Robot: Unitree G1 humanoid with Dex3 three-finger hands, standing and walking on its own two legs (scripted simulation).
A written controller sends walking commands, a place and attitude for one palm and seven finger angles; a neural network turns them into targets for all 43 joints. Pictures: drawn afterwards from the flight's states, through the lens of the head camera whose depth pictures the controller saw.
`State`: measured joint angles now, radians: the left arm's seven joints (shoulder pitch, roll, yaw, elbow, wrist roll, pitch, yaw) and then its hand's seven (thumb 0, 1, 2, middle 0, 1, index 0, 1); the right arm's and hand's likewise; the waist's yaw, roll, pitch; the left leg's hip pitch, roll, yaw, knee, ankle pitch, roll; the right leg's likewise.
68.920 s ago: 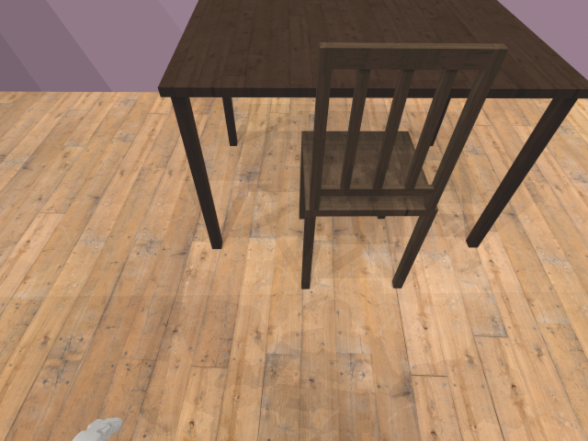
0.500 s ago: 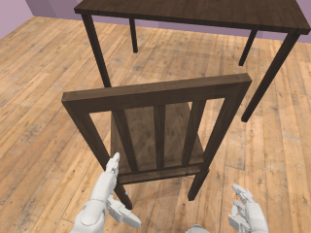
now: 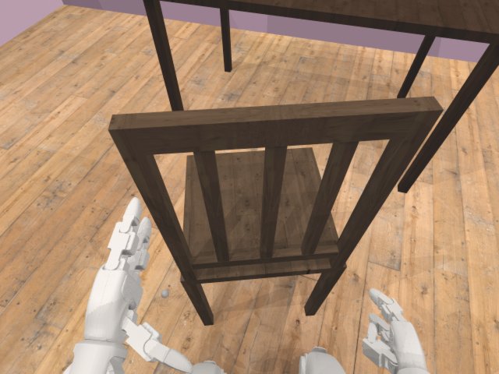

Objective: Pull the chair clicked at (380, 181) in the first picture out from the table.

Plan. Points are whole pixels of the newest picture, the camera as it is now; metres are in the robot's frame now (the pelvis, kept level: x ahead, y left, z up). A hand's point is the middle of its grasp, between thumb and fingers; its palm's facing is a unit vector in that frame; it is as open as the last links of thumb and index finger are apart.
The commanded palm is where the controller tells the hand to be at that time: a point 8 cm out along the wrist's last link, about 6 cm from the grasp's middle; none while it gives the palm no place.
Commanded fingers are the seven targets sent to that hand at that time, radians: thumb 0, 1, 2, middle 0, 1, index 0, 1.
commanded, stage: draw the hand back to the body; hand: left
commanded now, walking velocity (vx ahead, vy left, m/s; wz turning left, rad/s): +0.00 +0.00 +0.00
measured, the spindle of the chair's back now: (269, 212) +0.38 -0.01 +0.03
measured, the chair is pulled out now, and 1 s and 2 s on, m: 0.55 0.55 0.55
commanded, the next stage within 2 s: step back with the hand held close in 1.28 s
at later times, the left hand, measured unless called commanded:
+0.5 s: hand (71, 282) +0.20 +0.21 +0.15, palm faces +0.27 -0.89 -0.36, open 14.9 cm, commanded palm +0.17 +0.26 +0.18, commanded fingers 0.00 0.21 0.57 -0.10 -0.16 -0.10 -0.16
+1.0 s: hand out of the picture +0.23 +0.27 +0.25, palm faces +0.53 -0.73 -0.43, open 8.3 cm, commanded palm +0.18 +0.30 +0.25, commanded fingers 0.00 0.90 0.90 -0.20 -0.30 -0.20 -0.30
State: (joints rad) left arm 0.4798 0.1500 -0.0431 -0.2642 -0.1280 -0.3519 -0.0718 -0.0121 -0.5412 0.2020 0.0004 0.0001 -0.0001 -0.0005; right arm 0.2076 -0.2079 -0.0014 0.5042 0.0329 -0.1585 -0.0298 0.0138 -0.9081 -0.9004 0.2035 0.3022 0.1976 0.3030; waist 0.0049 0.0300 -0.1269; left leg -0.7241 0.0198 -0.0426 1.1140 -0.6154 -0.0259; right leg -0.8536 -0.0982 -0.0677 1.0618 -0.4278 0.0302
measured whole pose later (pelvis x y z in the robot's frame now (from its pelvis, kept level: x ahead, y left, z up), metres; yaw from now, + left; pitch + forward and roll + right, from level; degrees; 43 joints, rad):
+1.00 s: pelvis +0.04 +0.00 +0.08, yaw -1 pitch -4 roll -1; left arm 0.46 0.35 0.38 -0.40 -0.06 -0.09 0.18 0.01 0.75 0.83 -0.18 -0.27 -0.19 -0.27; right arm 0.20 -0.23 0.01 0.64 0.02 -0.15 -0.08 0.01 -0.91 -0.90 0.20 0.30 0.20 0.30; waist 0.06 0.10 0.02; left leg -0.02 0.04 -0.01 0.46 -0.37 -0.02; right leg -0.18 -0.07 -0.08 0.49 -0.24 0.03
